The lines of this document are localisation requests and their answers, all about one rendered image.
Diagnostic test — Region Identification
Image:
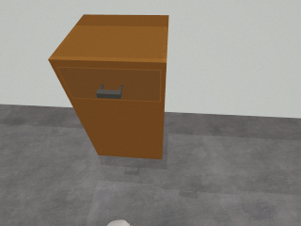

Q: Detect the handle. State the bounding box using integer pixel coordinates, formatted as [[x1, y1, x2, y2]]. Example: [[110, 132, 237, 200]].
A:
[[96, 84, 123, 99]]

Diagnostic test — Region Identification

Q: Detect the cabinet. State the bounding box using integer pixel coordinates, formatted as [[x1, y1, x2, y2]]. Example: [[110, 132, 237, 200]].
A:
[[48, 14, 169, 160]]

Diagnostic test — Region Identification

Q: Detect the drawer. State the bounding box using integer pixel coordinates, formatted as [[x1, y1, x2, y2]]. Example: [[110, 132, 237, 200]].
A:
[[58, 67, 162, 102]]

